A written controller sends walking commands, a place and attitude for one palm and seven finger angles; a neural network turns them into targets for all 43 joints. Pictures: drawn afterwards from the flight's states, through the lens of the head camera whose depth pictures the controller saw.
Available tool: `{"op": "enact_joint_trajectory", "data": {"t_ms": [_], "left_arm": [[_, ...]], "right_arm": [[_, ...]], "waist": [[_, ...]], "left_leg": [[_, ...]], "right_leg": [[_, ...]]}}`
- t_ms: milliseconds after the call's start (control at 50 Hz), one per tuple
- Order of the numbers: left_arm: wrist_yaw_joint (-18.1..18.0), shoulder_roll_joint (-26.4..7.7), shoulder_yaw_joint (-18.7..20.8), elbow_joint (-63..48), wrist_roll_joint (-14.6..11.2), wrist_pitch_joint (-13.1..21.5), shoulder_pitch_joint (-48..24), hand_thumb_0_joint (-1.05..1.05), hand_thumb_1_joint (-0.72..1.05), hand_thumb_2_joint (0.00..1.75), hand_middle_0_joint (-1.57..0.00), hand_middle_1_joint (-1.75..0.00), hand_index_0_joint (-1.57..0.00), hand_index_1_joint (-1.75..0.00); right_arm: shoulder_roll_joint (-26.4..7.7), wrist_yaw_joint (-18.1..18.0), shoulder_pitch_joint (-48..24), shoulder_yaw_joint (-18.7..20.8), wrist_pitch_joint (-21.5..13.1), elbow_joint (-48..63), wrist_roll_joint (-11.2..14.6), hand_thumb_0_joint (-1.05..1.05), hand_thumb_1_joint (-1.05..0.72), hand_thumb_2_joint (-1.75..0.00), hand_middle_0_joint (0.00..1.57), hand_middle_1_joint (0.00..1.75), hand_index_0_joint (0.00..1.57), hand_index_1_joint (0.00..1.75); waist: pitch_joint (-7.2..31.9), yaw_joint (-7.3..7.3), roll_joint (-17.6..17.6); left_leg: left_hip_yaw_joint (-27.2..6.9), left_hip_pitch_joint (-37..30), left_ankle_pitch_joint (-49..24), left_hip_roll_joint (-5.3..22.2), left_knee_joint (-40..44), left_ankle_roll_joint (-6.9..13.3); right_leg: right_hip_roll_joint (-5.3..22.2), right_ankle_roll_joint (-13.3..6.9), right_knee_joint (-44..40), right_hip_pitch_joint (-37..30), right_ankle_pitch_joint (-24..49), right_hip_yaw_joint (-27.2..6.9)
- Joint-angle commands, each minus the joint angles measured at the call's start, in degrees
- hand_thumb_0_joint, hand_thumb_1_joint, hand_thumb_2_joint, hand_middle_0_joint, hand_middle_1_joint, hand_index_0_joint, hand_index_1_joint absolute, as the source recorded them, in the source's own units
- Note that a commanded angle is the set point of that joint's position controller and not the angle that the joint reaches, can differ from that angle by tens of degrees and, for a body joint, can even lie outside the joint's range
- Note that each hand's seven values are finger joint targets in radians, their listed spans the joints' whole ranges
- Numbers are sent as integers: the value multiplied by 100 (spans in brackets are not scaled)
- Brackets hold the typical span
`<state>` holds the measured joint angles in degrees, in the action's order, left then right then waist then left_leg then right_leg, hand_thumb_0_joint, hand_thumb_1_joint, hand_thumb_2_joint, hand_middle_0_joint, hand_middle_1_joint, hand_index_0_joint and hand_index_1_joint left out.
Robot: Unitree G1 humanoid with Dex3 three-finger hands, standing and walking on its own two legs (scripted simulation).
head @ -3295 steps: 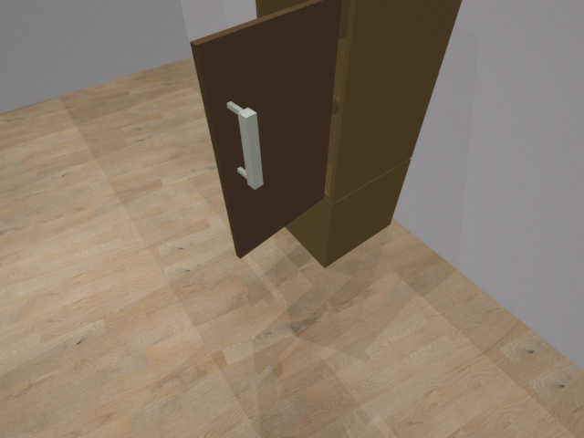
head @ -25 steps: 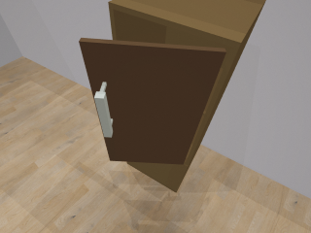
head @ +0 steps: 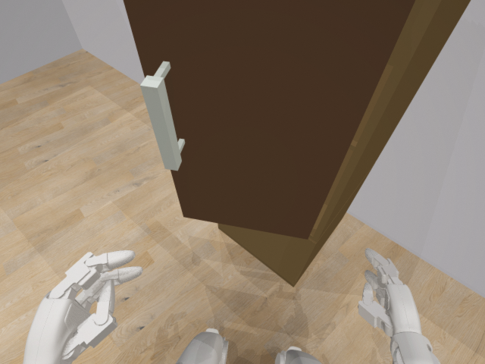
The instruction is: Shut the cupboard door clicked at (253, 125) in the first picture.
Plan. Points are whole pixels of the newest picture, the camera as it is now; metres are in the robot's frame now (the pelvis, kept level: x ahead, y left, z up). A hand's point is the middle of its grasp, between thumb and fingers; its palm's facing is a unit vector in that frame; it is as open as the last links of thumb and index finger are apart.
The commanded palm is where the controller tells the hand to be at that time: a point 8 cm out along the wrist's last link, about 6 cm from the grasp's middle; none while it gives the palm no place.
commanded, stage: raise the hand and make a fist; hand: left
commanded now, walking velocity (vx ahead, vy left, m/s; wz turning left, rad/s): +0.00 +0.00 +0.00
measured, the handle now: (169, 120) +0.46 +0.19 +0.14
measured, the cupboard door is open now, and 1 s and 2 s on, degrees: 29 29 29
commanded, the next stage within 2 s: bring the fist close to the handle in 1.36 s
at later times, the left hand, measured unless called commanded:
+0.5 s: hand (114, 278) +0.20 +0.20 +0.10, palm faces -0.05 -1.00 -0.05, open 3.4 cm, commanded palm +0.18 +0.25 +0.11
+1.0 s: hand (94, 228) +0.25 +0.22 +0.14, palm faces -0.03 -1.00 -0.07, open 3.1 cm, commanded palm +0.22 +0.27 +0.14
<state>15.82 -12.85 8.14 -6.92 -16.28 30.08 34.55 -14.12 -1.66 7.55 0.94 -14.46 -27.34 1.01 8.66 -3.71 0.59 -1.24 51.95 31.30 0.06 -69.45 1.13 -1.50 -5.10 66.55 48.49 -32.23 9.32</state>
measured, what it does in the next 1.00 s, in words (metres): rises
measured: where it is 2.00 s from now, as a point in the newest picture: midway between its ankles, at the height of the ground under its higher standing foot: outside the picture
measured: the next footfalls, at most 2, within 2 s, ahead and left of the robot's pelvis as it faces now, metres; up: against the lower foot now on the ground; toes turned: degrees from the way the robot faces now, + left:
none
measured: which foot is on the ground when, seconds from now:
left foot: down 0.00-1.00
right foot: down 0.00-1.00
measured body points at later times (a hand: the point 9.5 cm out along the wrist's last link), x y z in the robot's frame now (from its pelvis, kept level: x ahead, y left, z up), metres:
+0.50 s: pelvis +0.01 +0.02 +0.03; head +0.05 +0.02 +0.48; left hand +0.20 +0.25 +0.10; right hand +0.16 -0.25 -0.04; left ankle +0.03 +0.11 -0.64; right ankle +0.01 -0.07 -0.64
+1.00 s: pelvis +0.02 +0.04 +0.06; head +0.04 +0.04 +0.51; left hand +0.24 +0.28 +0.15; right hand +0.19 -0.19 -0.01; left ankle +0.03 +0.11 -0.64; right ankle +0.01 -0.07 -0.64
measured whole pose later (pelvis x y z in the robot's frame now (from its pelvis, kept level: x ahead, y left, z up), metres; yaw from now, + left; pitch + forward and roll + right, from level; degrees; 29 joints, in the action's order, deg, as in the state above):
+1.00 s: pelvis +0.02 +0.04 +0.06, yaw -1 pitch +7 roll -2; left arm 13.6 -15.7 9.6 -6.8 -15.6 13.1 20.5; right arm -13.8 -2.7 15.2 -3.4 -12.8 -30.6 2.4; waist 5.8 -0.5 2.5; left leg 1.5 32.4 24.7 -1.6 -50.0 4.0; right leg -0.9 -1.5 46.6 29.5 -24.3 5.7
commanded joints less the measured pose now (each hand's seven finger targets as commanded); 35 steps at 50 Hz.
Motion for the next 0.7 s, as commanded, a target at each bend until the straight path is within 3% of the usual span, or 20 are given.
{"op": "enact_joint_trajectory", "data": {"t_ms": [0,80,120,200,260,300,340,380,440,480,600,660,680], "left_arm": [[550,-748,296,-851,-184,-127,-558,0,90,90,-71,-86,-71,-86],[560,-1073,1024,-787,-394,-893,-157,0,90,90,-79,-94,-79,-94],[426,-961,1108,-1028,-467,-906,-104,0,90,90,-82,-98,-82,-98],[231,-747,912,-1033,-446,-510,-160,0,90,90,-90,-106,-90,-106],[241,-637,631,-884,-401,-256,-273,0,90,90,-95,-112,-95,-112],[239,-689,493,-1031,-352,-155,-425,0,90,90,-99,-116,-99,-116],[177,-756,533,-1034,-348,-144,-402,0,90,90,-102,-120,-102,-120],[52,-901,641,-1130,-314,-149,-459,0,90,90,-106,-124,-106,-124],[-160,-809,496,-1331,-232,-221,-524,0,90,90,-112,-130,-112,-130],[-296,-908,562,-1317,-163,-312,-632,0,90,90,-115,-134,-115,-134],[-318,-729,324,-1259,-72,-699,-792,0,90,90,-126,-146,-126,-146],[-306,-787,307,-1367,-33,-857,-1087,0,90,90,-130,-150,-130,-150],[-308,-904,398,-1325,-21,-909,-1203,0,90,90,-130,-150,-130,-150]], "right_arm": [[-643,-152,327,246,-114,622,137,0,-90,-90,20,30,20,30],[-543,-202,168,216,104,771,200,0,-90,-90,20,30,20,30],[-446,-197,232,208,140,790,181,0,-90,-90,20,30,20,30],[-455,-177,265,209,68,692,132,0,-90,-90,20,30,20,30],[-549,-161,279,223,-57,643,143,0,-90,-90,20,30,20,30],[-611,-159,299,219,-121,684,141,0,-90,-90,20,30,20,30],[-642,-171,319,232,-172,693,160,0,-90,-90,20,30,20,30],[-674,-183,297,235,-179,670,163,0,-90,-90,20,30,20,30],[-662,-177,317,200,-197,710,161,0,-90,-90,20,30,20,30],[-687,-175,339,180,-164,688,148,0,-90,-90,20,30,20,30],[-698,-126,414,106,-101,748,156,0,-90,-90,20,30,20,30],[-726,-111,443,58,-103,763,159,0,-90,-90,20,30,20,30],[-740,-121,449,48,-85,736,142,0,-90,-90,20,30,20,30]], "waist": [[954,588,-180],[1394,195,-317],[1489,177,-393],[1070,259,-399],[718,380,-320],[767,386,-51],[791,358,-107],[762,311,-38],[705,319,284],[640,337,220],[540,407,287],[481,439,412],[441,444,305]], "left_leg": [[-162,-390,-1476,-14,604,107],[-136,-496,-1802,-57,869,65],[-150,-648,-1953,-59,1067,21],[-180,-839,-1966,-41,1351,9],[-160,-895,-1567,-46,1487,27],[-150,-1124,-1536,-46,1588,64],[-124,-1177,-1387,-57,1697,77],[-135,-1338,-1424,-34,1818,97],[-154,-1677,-1397,-10,2106,86],[-208,-1785,-1435,15,2204,91],[-270,-2144,-1754,65,2447,40],[-346,-2335,-1783,102,2578,-6],[-367,-2368,-1835,104,2595,0]], "right_leg": [[248,694,-1700,-1002,1669,-1741],[476,926,-1904,-2077,2495,-1998],[526,983,-1900,-2350,3147,-1898],[417,875,-1876,-2015,2957,-1599],[344,760,-2038,-1492,1795,-1473],[288,637,-2045,-1340,1440,-1360],[251,572,-2148,-1323,995,-1313],[185,505,-2173,-1343,894,-1221],[79,387,-2093,-1255,938,-877],[34,373,-2092,-1296,1060,-785],[-16,356,-2156,-1470,1532,-593],[-23,352,-2213,-1444,1537,-531],[-30,345,-2233,-1513,1608,-532]]}}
